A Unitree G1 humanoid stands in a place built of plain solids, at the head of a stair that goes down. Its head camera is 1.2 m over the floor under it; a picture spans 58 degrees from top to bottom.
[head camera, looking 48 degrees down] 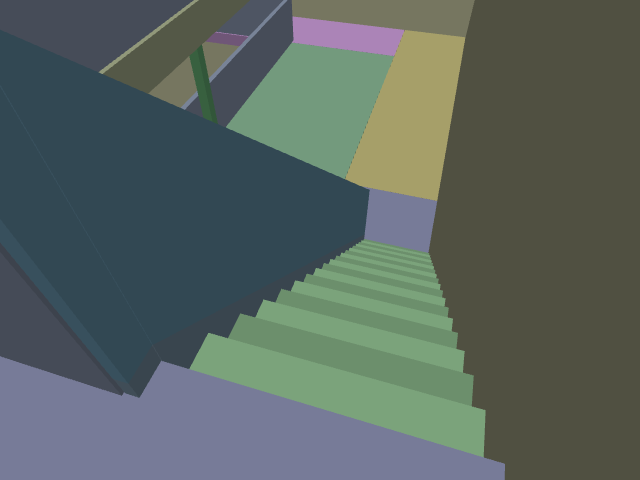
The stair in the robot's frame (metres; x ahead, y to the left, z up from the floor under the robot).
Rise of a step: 0.20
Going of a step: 0.22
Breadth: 0.99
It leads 17 degrees to the right of straight ahead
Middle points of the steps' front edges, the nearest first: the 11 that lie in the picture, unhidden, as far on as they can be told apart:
0.46 0.00 0.00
0.67 -0.06 -0.20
0.88 -0.13 -0.40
1.09 -0.19 -0.61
1.30 -0.25 -0.81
1.51 -0.32 -1.01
1.72 -0.38 -1.22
1.93 -0.44 -1.42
2.14 -0.50 -1.62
2.35 -0.57 -1.83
2.56 -0.63 -2.03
